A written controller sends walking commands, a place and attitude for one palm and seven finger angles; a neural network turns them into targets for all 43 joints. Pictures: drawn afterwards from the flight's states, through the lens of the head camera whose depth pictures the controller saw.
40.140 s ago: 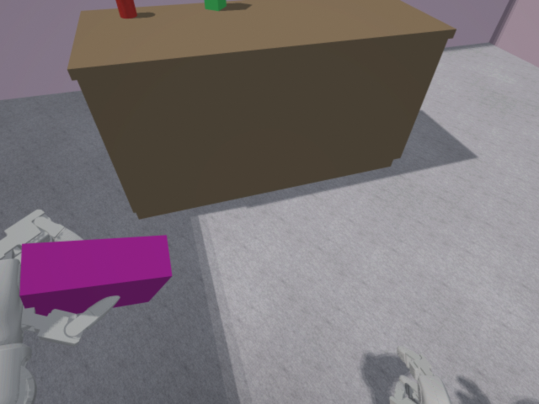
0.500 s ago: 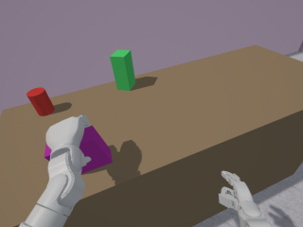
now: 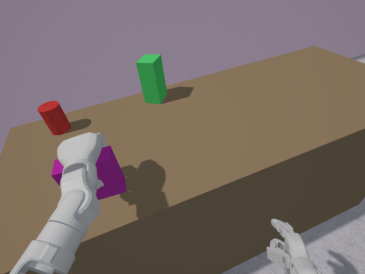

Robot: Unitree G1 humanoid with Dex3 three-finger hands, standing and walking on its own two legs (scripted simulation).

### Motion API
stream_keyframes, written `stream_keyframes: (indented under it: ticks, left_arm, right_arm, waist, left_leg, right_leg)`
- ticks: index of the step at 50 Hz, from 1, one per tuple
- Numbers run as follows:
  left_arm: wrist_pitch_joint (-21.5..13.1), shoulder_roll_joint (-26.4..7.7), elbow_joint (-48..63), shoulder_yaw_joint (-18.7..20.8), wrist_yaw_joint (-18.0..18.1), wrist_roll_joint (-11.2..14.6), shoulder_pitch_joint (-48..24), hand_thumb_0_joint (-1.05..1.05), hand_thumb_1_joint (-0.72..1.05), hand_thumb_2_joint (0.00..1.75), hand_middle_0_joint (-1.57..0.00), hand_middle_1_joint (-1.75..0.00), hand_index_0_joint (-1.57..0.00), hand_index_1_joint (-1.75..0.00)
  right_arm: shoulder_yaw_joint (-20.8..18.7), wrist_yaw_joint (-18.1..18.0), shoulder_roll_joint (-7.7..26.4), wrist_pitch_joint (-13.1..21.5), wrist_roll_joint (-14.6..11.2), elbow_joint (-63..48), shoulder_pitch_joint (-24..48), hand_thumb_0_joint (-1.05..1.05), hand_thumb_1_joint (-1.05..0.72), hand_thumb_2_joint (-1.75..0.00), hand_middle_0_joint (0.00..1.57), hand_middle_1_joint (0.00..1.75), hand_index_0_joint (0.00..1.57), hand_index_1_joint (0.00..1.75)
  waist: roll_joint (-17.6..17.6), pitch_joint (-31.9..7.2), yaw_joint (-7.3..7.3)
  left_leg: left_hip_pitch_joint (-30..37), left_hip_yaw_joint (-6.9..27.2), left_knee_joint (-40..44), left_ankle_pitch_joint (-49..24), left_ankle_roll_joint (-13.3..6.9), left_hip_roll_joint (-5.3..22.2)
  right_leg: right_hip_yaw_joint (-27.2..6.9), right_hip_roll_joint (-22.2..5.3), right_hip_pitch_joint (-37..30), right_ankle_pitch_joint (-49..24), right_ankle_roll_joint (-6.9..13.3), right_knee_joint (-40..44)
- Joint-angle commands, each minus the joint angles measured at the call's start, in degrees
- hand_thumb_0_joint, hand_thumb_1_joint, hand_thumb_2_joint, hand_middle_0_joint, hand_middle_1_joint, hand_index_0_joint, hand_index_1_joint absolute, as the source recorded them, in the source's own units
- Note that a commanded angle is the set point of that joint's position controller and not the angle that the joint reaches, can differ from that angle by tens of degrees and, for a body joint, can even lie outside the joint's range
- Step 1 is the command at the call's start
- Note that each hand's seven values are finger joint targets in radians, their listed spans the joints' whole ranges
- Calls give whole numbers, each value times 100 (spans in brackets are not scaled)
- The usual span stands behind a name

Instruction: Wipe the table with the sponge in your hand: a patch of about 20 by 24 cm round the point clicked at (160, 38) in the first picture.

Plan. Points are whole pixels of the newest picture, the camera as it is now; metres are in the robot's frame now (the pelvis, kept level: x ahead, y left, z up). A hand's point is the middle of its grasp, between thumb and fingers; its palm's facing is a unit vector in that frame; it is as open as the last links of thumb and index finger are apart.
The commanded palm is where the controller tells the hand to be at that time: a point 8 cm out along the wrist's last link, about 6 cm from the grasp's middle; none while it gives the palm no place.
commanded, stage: wipe forward along the middle lane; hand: left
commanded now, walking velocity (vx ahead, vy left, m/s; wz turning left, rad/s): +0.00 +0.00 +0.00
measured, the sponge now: (96, 182) +0.30 +0.27 +0.06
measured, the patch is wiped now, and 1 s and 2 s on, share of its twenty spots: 1.00 1.00 1.00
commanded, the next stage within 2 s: slide back across to the first lane in 1.26 s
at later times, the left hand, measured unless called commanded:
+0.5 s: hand (92, 153) +0.35 +0.28 +0.11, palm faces -0.01 -0.03 -1.00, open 9.1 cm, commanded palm +0.32 +0.28 +0.14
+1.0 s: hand (87, 139) +0.40 +0.32 +0.11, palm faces -0.08 -0.01 -1.00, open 9.1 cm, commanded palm +0.38 +0.32 +0.14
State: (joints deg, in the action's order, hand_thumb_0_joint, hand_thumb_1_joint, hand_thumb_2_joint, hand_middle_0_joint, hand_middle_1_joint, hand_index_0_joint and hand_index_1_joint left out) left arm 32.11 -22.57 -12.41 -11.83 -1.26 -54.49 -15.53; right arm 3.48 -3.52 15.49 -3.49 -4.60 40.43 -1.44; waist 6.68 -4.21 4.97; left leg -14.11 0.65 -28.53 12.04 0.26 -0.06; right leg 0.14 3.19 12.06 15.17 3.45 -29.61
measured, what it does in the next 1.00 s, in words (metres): stands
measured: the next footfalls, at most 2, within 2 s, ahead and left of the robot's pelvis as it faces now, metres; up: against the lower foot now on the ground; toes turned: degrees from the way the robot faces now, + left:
none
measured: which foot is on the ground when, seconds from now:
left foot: down 0.00-1.00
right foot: down 0.00-1.00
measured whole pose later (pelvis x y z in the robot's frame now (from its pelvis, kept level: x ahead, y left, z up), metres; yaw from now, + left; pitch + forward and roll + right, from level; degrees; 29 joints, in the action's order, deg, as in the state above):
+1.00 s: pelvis +0.00 +0.00 +0.00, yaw +0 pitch +5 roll -1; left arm 16.0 -30.4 -48.5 -3.3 0.2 -56.9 -38.4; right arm 0.8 -3.5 17.6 -6.0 -5.0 41.6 -12.0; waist 5.0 -6.1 -0.3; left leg -24.1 1.5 -31.9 12.9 -0.3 0.7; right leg 0.8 4.1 20.5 14.3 3.1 -29.7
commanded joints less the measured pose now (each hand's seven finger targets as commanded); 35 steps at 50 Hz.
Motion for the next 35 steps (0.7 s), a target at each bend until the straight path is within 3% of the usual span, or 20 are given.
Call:
stream_keyframes:
  ticks: [1, 2, 3, 4, 5, 6, 8, 9, 11, 13, 16, 17, 18, 21, 23, 26, 28, 31, 33, 35]
  left_arm:
    - [-194, -702, 139, 403, 117, -39, -1315, 0, 10, 130, -120, -160, -120, -160]
    - [-213, -747, 109, 437, 115, -61, -1318, 0, 10, 130, -120, -160, -120, -160]
    - [-239, -1149, 125, 775, 140, -104, -1252, 0, 10, 130, -120, -160, -120, -160]
    - [-251, -868, 118, 528, 133, -92, -1323, 0, 10, 130, -120, -160, -120, -160]
    - [-257, -880, -92, 557, 136, -110, -1357, 0, 10, 130, -120, -160, -120, -160]
    - [-274, -722, -86, 394, 113, -89, -1438, 0, 10, 130, -120, -160, -120, -160]
    - [-306, -1149, -246, 689, 131, -159, -1601, 0, 10, 130, -120, -160, -120, -160]
    - [-318, -857, -244, 447, 129, -137, -1685, 0, 10, 130, -120, -160, -120, -160]
    - [-349, -885, -605, 468, 121, -148, -1761, 0, 10, 130, -120, -160, -120, -160]
    - [-388, -1201, -741, 691, 135, -193, -1845, 0, 10, 130, -120, -160, -120, -160]
    - [-481, -972, -1108, 479, 117, -199, -2013, 0, 10, 130, -120, -160, -120, -160]
    - [-519, -1023, -1193, 553, 128, -198, -1979, 0, 10, 130, -120, -160, -120, -160]
    - [-551, -1297, -1271, 783, 142, -216, -1868, 0, 10, 130, -120, -160, -120, -160]
    - [-658, -1045, -1504, 562, 145, -220, -2038, 0, 10, 130, -120, -160, -120, -160]
    - [-720, -1394, -1640, 824, 161, -233, -2137, 0, 10, 130, -120, -160, -120, -160]
    - [-830, -1313, -1943, 674, 161, -264, -2489, 0, 10, 130, -120, -160, -120, -160]
    - [-905, -1583, -2095, 887, 169, -312, -2582, 0, 10, 130, -120, -160, -120, -160]
    - [-1030, -1577, -2313, 811, 188, -315, -2842, 0, 10, 130, -120, -160, -120, -160]
    - [-1093, -1930, -2442, 1092, 200, -342, -2775, 0, 10, 130, -120, -160, -120, -160]
    - [-1173, -1774, -2592, 961, 223, -357, -2891, 0, 10, 130, -120, -160, -120, -160]
  right_arm:
    - [-261, -13, 590, 309, -5, -998, 1279, 0, -90, -90, 20, 30, 20, 30]
    - [-272, -4, 603, 294, 0, -988, 1243, 0, -90, -90, 20, 30, 20, 30]
    - [-312, -11, 657, 279, 28, -973, 1213, 0, -90, -90, 20, 30, 20, 30]
    - [-285, -11, 607, 286, 10, -1031, 1234, 0, -90, -90, 20, 30, 20, 30]
    - [-293, -17, 617, 274, 4, -960, 1181, 0, -90, -90, 20, 30, 20, 30]
    - [-290, -13, 620, 258, -8, -973, 1179, 0, -90, -90, 20, 30, 20, 30]
    - [-325, -34, 684, 237, -1, -920, 1091, 0, -90, -90, 20, 30, 20, 30]
    - [-306, -41, 630, 247, -19, -987, 1094, 0, -90, -90, 20, 30, 20, 30]
    - [-322, -60, 667, 229, -24, -900, 995, 0, -90, -90, 20, 30, 20, 30]
    - [-338, -61, 707, 194, -13, -870, 912, 0, -90, -90, 20, 30, 20, 30]
    - [-335, -77, 699, 174, -40, -872, 813, 0, -90, -90, 20, 30, 20, 30]
    - [-354, -72, 707, 171, -37, -873, 751, 0, -90, -90, 20, 30, 20, 30]
    - [-372, -66, 743, 162, -21, -868, 727, 0, -90, -90, 20, 30, 20, 30]
    - [-368, -57, 734, 137, -39, -888, 610, 0, -90, -90, 20, 30, 20, 30]
    - [-389, -61, 779, 115, -22, -855, 541, 0, -90, -90, 20, 30, 20, 30]
    - [-390, -81, 777, 97, -42, -830, 418, 0, -90, -90, 20, 30, 20, 30]
    - [-415, -71, 818, 92, -31, -792, 332, 0, -90, -90, 20, 30, 20, 30]
    - [-415, -80, 812, 76, -41, -788, 199, 0, -90, -90, 20, 30, 20, 30]
    - [-444, -72, 851, 56, -26, -773, 118, 0, -90, -90, 20, 30, 20, 30]
    - [-453, -65, 826, 43, -37, -770, 2, 0, -90, -90, 20, 30, 20, 30]
  waist:
    - [-1061, -614, -11]
    - [-1033, -611, -11]
    - [-1014, -625, 53]
    - [-967, -633, 19]
    - [-1129, -501, -29]
    - [-1007, -405, -65]
    - [-987, -390, -49]
    - [-988, -466, -68]
    - [-1112, -383, -123]
    - [-889, -430, -84]
    - [-1030, -498, -169]
    - [-1106, -563, -154]
    - [-1008, -569, -101]
    - [-1105, -599, -192]
    - [-997, -570, -168]
    - [-1089, -547, -277]
    - [-1044, -569, -250]
    - [-1057, -660, -321]
    - [-1021, -768, -250]
    - [-971, -821, -314]
  left_leg:
    - [308, 73, 222, -216, -238, -219]
    - [301, 80, 218, -269, -244, -220]
    - [328, 93, 228, -265, -242, -217]
    - [280, 46, 180, -336, -253, -240]
    - [264, 58, 179, -325, -252, -230]
    - [252, 50, 199, -283, -251, -227]
    - [258, 75, 235, -154, -244, -219]
    - [202, 53, 222, -162, -258, -236]
    - [167, 46, 204, -129, -258, -236]
    - [176, 69, 247, -93, -245, -227]
    - [39, 36, 187, -76, -249, -247]
    - [23, 41, 170, -123, -262, -246]
    - [38, 55, 166, -113, -254, -245]
    - [-86, 27, 118, -143, -263, -248]
    - [-119, 39, 125, -62, -260, -244]
    - [-267, 10, 75, -12, -278, -257]
    - [-289, 46, 88, -1, -274, -245]
    - [-391, 7, 29, -9, -295, -253]
    - [-428, 28, 13, -46, -288, -264]
    - [-481, -4, -21, -86, -304, -264]
  right_leg:
    - [-417, -62, 145, -480, 14, 784]
    - [-412, -58, 130, -603, 20, 762]
    - [-506, -62, 94, -567, 46, 774]
    - [-422, -83, 67, -694, 19, 738]
    - [-440, -65, 158, -722, 17, 764]
    - [-421, -71, 233, -671, 8, 802]
    - [-519, -68, 285, -417, 37, 853]
    - [-410, -81, 237, -444, 10, 811]
    - [-437, -68, 314, -446, -2, 860]
    - [-466, -71, 321, -371, 40, 854]
    - [-427, -73, 320, -406, -1, 835]
    - [-416, -70, 282, -508, -4, 811]
    - [-506, -75, 282, -480, 18, 830]
    - [-428, -76, 301, -642, -19, 779]
    - [-504, -81, 344, -529, -2, 813]
    - [-477, -92, 402, -498, -42, 809]
    - [-525, -87, 435, -474, -13, 808]
    - [-488, -104, 398, -549, -48, 774]
    - [-562, -109, 313, -608, -31, 758]
    - [-498, -104, 325, -686, -47, 717]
